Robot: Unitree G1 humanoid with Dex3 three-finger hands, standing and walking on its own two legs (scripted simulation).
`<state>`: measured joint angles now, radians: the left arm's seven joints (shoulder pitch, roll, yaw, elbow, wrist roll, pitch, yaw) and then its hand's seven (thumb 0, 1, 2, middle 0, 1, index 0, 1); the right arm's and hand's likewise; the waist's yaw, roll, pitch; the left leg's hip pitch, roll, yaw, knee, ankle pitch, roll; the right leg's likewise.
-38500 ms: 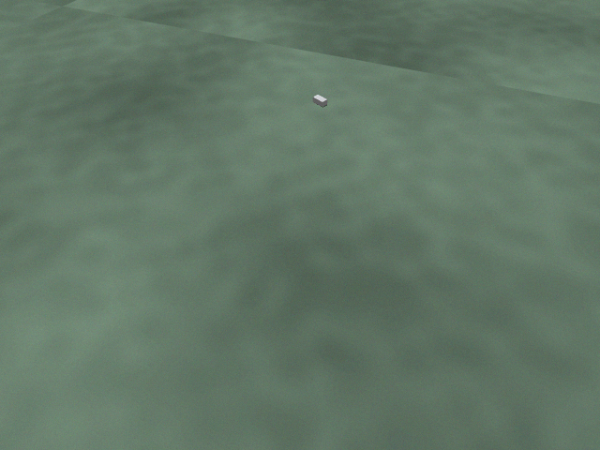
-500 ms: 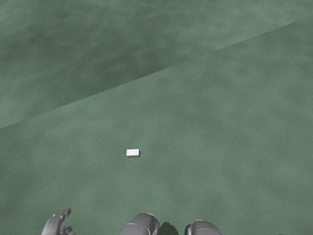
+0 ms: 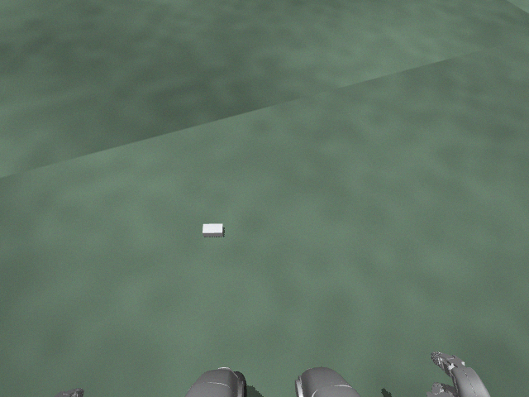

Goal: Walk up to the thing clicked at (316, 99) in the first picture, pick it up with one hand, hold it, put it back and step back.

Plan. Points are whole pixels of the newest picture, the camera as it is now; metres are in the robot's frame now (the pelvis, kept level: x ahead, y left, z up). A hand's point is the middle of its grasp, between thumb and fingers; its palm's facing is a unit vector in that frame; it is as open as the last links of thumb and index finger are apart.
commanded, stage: step back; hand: left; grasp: from above
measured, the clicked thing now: (213, 230) +0.75 +0.24 -0.75
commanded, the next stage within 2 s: stand in 1.76 s
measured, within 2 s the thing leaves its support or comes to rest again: neither
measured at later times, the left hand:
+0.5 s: hand out of the picture -0.04 +0.26 -0.13, palm faces +0.00 -0.89 -0.45, open 7.4 cm
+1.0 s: hand out of the picture -0.26 +0.26 -0.15, palm faces -0.04 -0.92 -0.38, open 7.4 cm
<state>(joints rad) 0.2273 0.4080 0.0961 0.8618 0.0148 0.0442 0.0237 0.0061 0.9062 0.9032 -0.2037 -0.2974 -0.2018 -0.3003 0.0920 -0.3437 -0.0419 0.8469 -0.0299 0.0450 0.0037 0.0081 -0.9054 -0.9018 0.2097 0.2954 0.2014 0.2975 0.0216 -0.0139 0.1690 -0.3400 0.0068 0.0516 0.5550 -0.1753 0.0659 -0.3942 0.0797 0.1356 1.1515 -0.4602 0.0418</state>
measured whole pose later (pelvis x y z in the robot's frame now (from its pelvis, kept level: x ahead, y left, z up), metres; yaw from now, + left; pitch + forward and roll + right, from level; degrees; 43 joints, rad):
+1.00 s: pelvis -0.31 +0.00 +0.00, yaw -4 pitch -3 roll -1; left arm 0.26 0.36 0.05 0.98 0.04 0.00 0.00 0.01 0.90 0.90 -0.21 -0.30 -0.20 -0.30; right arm 0.15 -0.38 -0.05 0.91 -0.03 0.04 0.01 0.01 -0.91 -0.90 0.21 0.29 0.20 0.30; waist 0.03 0.03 0.07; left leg -0.36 0.02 -0.02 0.77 -0.42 0.00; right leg -0.19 0.02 0.07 0.60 -0.36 -0.01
